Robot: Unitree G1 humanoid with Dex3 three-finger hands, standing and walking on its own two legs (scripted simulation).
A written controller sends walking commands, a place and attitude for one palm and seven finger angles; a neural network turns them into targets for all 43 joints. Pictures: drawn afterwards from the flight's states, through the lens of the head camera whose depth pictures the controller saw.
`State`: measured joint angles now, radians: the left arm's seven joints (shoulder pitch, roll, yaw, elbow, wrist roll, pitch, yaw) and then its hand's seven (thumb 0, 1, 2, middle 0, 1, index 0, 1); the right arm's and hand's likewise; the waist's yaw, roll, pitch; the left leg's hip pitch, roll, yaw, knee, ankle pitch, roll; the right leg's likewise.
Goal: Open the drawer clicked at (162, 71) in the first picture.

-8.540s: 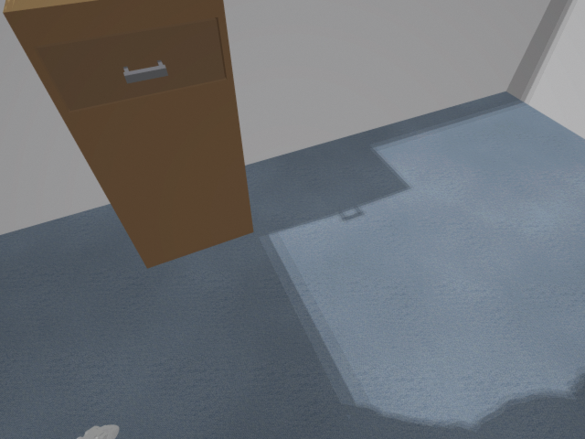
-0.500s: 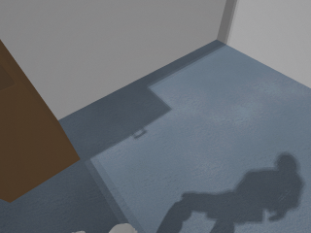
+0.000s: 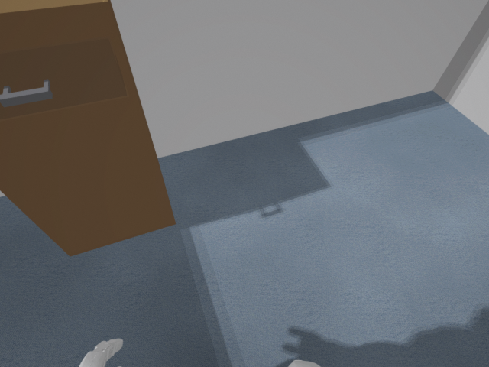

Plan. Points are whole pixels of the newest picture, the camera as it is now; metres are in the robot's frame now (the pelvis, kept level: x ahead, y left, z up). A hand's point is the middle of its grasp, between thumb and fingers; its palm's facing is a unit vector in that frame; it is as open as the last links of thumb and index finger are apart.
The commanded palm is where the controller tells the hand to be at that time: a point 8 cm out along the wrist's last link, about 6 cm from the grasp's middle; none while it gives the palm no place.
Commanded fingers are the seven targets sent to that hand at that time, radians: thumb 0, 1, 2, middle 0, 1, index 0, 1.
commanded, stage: turn to face it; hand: left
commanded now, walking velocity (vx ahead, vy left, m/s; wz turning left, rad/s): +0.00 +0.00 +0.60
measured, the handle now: (26, 91) +0.67 +0.54 +0.04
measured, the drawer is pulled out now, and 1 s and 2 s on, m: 0.00 0.00 0.00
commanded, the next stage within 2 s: take the last steps up to it in 0.48 s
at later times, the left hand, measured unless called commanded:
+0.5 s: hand out of the picture -0.03 +0.19 -0.18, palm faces +0.31 -0.92 -0.25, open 7.4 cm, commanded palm none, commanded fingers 0.00 0.90 0.90 -0.20 -0.30 -0.20 -0.30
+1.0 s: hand out of the picture +0.02 +0.19 -0.16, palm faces +0.43 -0.88 -0.21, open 7.3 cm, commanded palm none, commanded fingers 0.00 0.90 0.90 -0.20 -0.30 -0.20 -0.30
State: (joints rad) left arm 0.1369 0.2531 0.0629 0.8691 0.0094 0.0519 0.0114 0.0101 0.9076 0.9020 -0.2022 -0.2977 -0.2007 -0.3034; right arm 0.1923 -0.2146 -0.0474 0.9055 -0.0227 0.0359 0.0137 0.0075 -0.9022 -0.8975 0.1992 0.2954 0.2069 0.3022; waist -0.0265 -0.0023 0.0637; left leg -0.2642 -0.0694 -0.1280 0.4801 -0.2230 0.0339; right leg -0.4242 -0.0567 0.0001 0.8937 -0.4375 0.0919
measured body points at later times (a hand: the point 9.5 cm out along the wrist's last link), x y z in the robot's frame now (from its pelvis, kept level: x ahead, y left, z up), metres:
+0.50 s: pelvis +0.00 -0.01 -0.01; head +0.03 +0.00 +0.44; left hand -0.04 +0.24 -0.16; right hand +0.15 -0.24 -0.15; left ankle -0.05 +0.11 -0.73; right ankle +0.01 -0.14 -0.74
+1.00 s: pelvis +0.04 +0.00 -0.01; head +0.03 -0.02 +0.44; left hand -0.01 +0.24 -0.15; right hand +0.12 -0.22 -0.18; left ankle -0.04 +0.10 -0.71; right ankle +0.08 -0.09 -0.74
